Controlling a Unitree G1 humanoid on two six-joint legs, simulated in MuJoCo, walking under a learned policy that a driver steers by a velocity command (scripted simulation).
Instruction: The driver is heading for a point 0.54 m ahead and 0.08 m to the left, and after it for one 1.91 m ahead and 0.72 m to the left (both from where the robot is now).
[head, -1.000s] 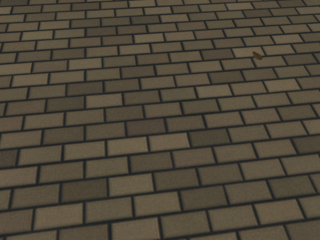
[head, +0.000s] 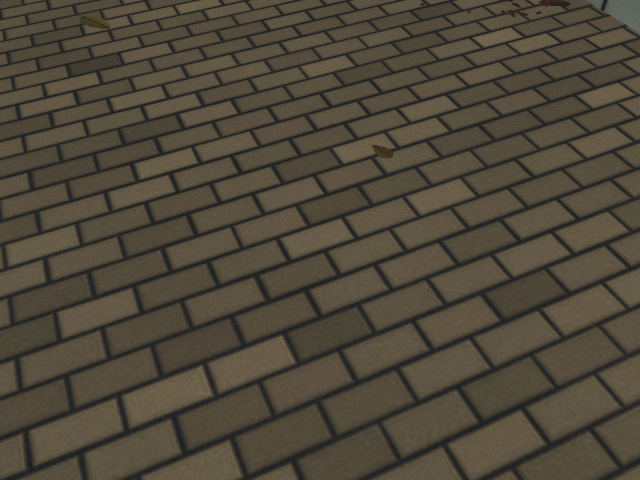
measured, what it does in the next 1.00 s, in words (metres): walks ahead: left foot, then right foot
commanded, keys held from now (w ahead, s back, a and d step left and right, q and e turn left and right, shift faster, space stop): w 0.68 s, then w+q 0.32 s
